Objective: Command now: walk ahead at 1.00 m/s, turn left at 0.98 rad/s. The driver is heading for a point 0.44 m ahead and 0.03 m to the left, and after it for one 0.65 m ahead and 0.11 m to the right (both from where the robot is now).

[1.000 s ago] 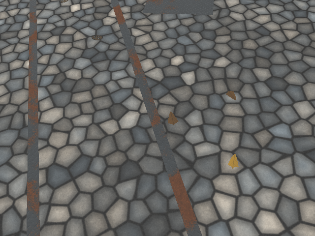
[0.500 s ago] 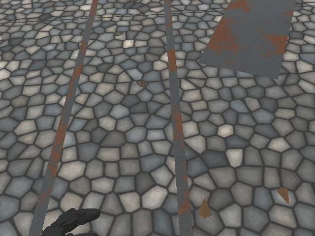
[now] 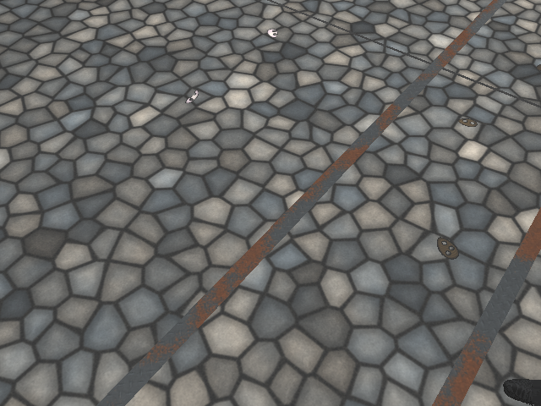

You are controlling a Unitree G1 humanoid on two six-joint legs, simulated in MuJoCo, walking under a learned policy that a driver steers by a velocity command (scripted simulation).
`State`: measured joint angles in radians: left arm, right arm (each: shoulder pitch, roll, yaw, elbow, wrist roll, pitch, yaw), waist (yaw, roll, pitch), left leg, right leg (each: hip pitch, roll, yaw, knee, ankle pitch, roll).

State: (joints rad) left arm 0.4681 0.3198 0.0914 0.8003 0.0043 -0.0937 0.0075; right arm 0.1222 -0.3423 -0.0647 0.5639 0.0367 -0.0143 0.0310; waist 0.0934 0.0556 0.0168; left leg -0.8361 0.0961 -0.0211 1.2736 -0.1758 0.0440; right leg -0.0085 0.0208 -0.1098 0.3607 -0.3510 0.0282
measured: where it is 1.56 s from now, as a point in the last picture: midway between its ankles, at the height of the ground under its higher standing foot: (254, 277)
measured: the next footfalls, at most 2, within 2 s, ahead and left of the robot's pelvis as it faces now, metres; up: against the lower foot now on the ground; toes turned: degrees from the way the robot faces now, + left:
left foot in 0.20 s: +0.36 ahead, +0.10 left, +0.00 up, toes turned +17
right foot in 0.66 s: +0.87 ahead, +0.03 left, +0.00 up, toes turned +7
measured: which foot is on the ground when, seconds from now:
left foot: up 0.00-0.18, down 0.20-0.68, up 0.70-1.00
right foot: down 0.00-0.20, up 0.22-0.64, down 0.66-1.00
